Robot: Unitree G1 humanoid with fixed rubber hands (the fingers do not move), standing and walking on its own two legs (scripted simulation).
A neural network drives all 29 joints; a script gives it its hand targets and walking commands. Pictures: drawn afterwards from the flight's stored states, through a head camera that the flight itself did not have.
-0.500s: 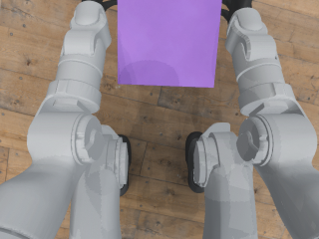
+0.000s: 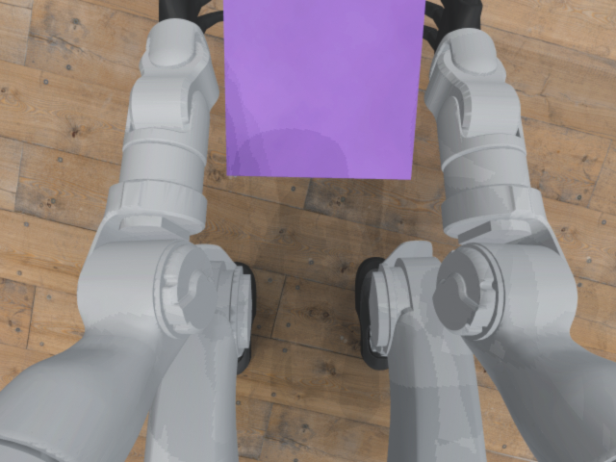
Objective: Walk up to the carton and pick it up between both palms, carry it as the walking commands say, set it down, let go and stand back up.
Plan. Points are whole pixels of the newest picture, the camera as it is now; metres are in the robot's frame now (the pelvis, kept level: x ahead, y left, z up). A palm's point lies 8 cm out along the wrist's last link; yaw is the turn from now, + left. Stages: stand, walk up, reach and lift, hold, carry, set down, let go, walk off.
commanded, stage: reach and lift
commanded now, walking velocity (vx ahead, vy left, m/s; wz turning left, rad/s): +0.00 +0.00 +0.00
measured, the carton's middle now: (316, 44) +0.55 -0.02 -0.19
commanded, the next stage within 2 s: none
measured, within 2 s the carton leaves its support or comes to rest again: neither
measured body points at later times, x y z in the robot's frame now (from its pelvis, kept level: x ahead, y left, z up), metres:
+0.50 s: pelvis +0.00 +0.00 +0.04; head +0.31 -0.01 +0.37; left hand +0.53 +0.12 -0.05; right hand +0.52 -0.15 -0.06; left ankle +0.11 +0.13 -0.36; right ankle +0.11 -0.13 -0.36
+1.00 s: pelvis +0.00 +0.00 +0.10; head +0.27 +0.00 +0.45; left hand +0.51 +0.12 +0.03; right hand +0.50 -0.14 +0.02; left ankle +0.10 +0.13 -0.36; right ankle +0.11 -0.13 -0.36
